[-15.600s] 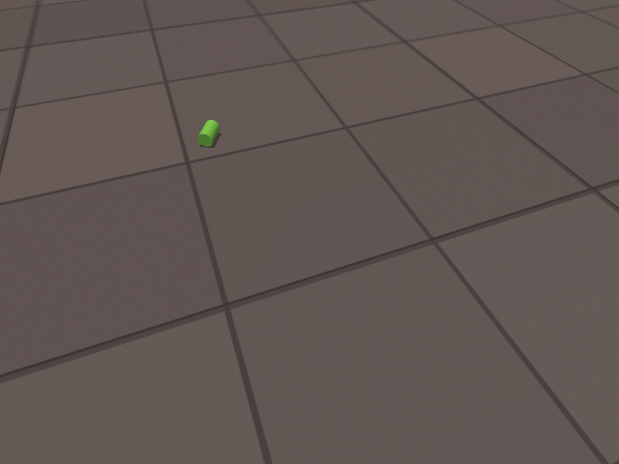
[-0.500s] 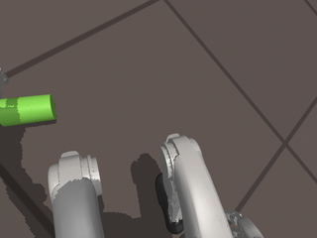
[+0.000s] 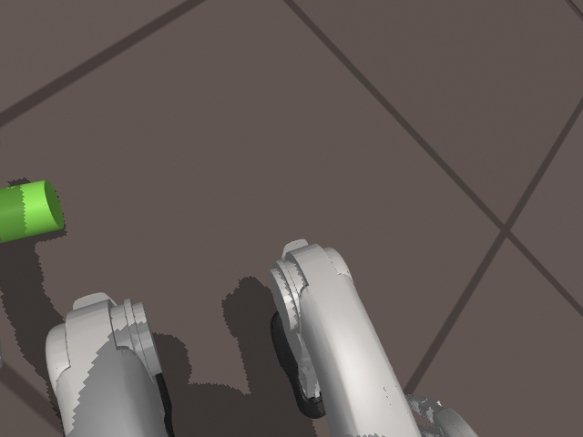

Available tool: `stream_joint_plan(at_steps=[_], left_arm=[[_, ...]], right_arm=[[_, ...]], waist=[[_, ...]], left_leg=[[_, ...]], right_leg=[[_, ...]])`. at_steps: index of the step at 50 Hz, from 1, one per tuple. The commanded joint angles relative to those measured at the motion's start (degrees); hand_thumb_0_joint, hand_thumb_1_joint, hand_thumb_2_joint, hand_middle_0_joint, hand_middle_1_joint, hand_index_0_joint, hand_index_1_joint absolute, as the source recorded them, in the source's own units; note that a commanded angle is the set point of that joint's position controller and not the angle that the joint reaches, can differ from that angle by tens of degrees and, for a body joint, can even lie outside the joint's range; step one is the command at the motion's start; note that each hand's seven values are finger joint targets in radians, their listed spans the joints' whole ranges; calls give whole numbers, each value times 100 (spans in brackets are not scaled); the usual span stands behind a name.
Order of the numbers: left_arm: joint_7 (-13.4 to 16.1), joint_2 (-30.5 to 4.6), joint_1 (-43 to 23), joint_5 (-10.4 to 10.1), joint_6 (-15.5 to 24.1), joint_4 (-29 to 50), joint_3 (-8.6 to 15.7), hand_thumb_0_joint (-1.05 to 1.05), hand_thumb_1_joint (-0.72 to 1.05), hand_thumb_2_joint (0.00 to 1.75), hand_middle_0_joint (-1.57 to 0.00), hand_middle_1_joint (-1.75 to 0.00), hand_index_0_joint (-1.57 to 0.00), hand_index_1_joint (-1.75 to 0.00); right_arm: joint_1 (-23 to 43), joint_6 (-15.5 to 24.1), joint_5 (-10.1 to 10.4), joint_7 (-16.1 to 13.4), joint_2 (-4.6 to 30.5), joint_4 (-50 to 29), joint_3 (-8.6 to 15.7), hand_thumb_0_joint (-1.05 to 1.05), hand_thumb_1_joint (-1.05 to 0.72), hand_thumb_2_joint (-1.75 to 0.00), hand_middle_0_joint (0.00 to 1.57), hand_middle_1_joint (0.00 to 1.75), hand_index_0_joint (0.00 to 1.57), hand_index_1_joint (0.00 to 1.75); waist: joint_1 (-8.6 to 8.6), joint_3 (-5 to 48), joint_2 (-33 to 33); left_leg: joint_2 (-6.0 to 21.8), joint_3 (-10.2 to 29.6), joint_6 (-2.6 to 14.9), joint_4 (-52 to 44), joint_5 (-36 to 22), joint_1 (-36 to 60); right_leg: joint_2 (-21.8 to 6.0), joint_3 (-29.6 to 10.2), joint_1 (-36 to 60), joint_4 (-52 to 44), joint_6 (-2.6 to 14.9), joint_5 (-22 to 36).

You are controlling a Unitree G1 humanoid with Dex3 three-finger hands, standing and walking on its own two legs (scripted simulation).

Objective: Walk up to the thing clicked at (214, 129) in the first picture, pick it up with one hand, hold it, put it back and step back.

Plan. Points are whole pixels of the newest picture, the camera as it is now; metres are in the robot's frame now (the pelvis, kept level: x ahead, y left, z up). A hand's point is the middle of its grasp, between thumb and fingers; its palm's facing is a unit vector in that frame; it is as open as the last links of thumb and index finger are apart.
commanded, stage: close in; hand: left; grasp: from above
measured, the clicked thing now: (4, 215) +0.47 +0.31 -0.28
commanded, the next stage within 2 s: rest palm in 0.28 s
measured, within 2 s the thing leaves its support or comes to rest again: neither
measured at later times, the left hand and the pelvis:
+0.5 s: hand out of the picture +0.45 +0.31 -0.19, palm faces -0.44 -0.10 -0.89, open 13.8 cm; pelvis +0.00 +0.00 +0.00, yaw +0 degrees
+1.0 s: hand out of the picture +0.46 +0.31 -0.24, palm faces -0.45 -0.12 -0.89, open 14.2 cm; pelvis +0.01 +0.01 -0.02, yaw -3 degrees
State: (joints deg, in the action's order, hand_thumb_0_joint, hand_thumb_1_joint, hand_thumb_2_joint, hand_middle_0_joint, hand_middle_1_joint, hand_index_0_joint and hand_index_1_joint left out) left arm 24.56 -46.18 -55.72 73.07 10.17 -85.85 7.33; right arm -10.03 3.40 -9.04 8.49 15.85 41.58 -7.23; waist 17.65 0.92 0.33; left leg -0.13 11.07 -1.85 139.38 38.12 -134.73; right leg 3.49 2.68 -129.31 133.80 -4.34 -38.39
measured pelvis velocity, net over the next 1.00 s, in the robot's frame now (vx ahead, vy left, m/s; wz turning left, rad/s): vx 0.01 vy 0.01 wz -0.06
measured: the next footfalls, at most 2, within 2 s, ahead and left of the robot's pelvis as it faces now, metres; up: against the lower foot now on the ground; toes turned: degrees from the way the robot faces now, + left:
none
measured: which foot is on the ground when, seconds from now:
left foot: down 0.00-1.00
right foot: down 0.00-1.00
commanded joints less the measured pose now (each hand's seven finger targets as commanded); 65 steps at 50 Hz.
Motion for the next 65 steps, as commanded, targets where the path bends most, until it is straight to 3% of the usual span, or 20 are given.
stream_joint_plan(at_steps=[1,3,5,9,12,17,20,23,26,31,35,36,38,40,43,44,48,55,59,65], left_arm=[[-146,-1755,-1548,-320,41,1120,97,0,-57,101,-8,-103,-7,-103],[-295,-1731,-1722,-354,194,1501,94,0,-57,106,-10,-103,-8,-104],[-442,-1270,-1734,-430,342,1781,-162,0,-55,111,-12,-105,-10,-107],[-495,-959,-1592,-389,539,1457,-429,0,-58,104,-7,-103,-7,-104],[-356,-1101,-1444,-253,669,1022,-339,0,-53,113,-10,-110,-10,-110],[39,-1487,-1632,99,835,785,-90,0,-51,108,-9,-111,-10,-110],[337,-1658,-1762,284,820,627,62,0,-54,107,-8,-104,-6,-105],[580,-1553,-1824,368,722,78,8,0,-56,105,-7,-100,-5,-102],[761,-1743,-1983,468,630,-10,34,0,-55,109,-8,-102,-6,-104],[895,-1847,-2080,296,480,-56,53,0,-53,105,-7,-102,-6,-103],[875,-1993,-1798,176,388,-70,132,0,-55,103,-7,-100,-6,-101],[839,-1753,-1767,145,361,-231,-58,0,-57,105,-7,-99,-5,-101],[840,-2170,-1694,112,370,-69,227,0,-57,105,-7,-98,-5,-100],[821,-2255,-1538,124,383,-172,324,0,-57,104,-6,-97,-5,-99],[794,-2166,-1531,84,432,-186,324,0,-57,105,-7,-97,-5,-99],[771,-1988,-1563,58,467,-104,165,0,-58,107,-7,-96,-5,-99],[803,-2353,-1354,164,521,-182,415,0,-57,110,-8,-97,-5,-100],[941,-2327,-1396,218,649,-234,331,0,-57,109,-8,-97,-5,-100],[1026,-2134,-1617,236,641,-278,159,0,-56,109,-8,-97,-5,-100],[1194,-2164,-1673,295,624,-485,80,0,-56,108,-8,-98,-5,-101]], right_arm=[[-922,35,77,-94,1467,-117,506,0,-91,-90,20,30,20,30],[-1061,19,73,-99,1473,-42,574,0,-91,-90,20,30,20,30],[-1139,-4,90,-108,1446,-3,673,0,-91,-90,20,30,20,30],[-1224,-79,123,-118,1465,69,692,0,-91,-90,20,30,20,30],[-1176,-109,78,-114,1517,54,595,0,-91,-90,20,30,20,30],[-960,-106,-26,-80,1503,5,461,0,-90,-90,20,30,20,30],[-861,-80,-108,-72,1543,-11,425,0,-90,-90,20,30,20,30],[-796,-3,-197,-40,1581,14,385,0,-90,-90,20,30,20,30],[-785,101,-266,-23,1657,19,331,0,-90,-90,20,30,20,30],[-691,296,-368,5,1733,-24,252,0,-90,-90,20,30,20,30],[-702,390,-415,36,1760,-5,189,0,-90,-90,20,30,20,30],[-714,417,-417,66,1718,56,160,0,-90,-90,20,30,20,30],[-729,421,-426,56,1825,-7,151,0,-90,-90,20,30,20,30],[-774,425,-452,84,1840,28,143,0,-90,-90,20,30,20,30],[-763,435,-510,124,1873,-26,89,0,-90,-90,20,30,20,30],[-661,465,-487,135,1867,-148,66,0,-90,-90,20,30,20,30],[-821,449,-540,179,1921,-45,28,0,-90,-90,20,30,20,30],[-668,478,-576,232,1940,-45,1,0,-89,-90,20,30,20,30],[-652,540,-644,297,1955,-32,-13,0,-90,-90,20,30,20,30],[-495,645,-672,366,1978,-9,-87,0,-90,-90,20,30,20,30]], waist=[[-279,3902,-1658],[-250,3991,-1783],[-197,4105,-1930],[-90,3758,-1571],[-125,3424,-1343],[-214,3586,-1840],[-144,3631,-1965],[52,3190,-1922],[64,3215,-2064],[197,3283,-1989],[119,3478,-2134],[175,3304,-2123],[138,3442,-2165],[142,3328,-2120],[234,3162,-2114],[219,3087,-2126],[239,3150,-2082],[244,2926,-2250],[422,2866,-2191],[439,2714,-2352]], left_leg=[[-24,-847,394,-1350,-720,2689],[-24,-809,349,-1401,-668,2837],[0,-770,293,-1457,-686,3164],[-12,-706,286,-1427,-692,3091],[-34,-683,286,-1322,-916,2949],[-14,-689,249,-1351,-1077,3251],[-4,-701,254,-1280,-1052,3249],[4,-677,263,-1269,-820,3047],[3,-670,259,-1235,-712,3131],[25,-644,287,-1068,-566,2926],[48,-619,265,-1004,-771,2976],[49,-621,259,-976,-707,2934],[67,-566,260,-944,-887,2974],[80,-574,250,-898,-972,2895],[79,-527,238,-880,-996,2807],[70,-518,220,-894,-948,2847],[101,-481,232,-783,-1144,2882],[135,-407,197,-897,-850,2905],[147,-394,211,-790,-872,2956],[175,-350,185,-807,-868,2955]], right_leg=[[49,588,2202,-1395,556,1114],[30,619,2187,-1405,577,1021],[36,668,2065,-1431,599,1016],[34,748,1893,-1483,593,1033],[11,802,1863,-1409,592,1192],[41,836,1855,-1212,594,1346],[54,844,1820,-1141,585,1356],[60,899,1480,-1064,588,1151],[56,926,1408,-995,590,1042],[92,940,1540,-1026,548,1005],[125,957,1787,-934,555,1207],[133,968,1662,-899,567,1162],[148,997,1813,-884,564,1327],[149,1012,1851,-859,572,1389],[163,1069,1827,-853,580,1392],[162,1091,1771,-849,598,1326],[180,1107,1965,-808,561,1534],[211,1184,1784,-793,576,1265],[215,1212,1750,-742,516,1383],[241,1244,1710,-701,526,1384]])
